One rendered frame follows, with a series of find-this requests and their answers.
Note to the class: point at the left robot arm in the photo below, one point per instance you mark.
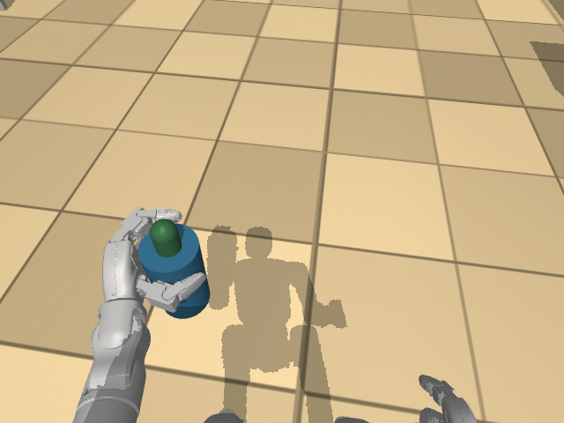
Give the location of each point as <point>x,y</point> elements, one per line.
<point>115,385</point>

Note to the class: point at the left robot hand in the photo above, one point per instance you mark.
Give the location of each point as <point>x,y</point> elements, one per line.
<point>123,275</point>

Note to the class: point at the bottle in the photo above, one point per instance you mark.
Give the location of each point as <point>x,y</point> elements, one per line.
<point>171,252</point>

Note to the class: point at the right robot hand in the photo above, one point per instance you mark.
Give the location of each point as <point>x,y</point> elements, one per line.
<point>454,409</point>

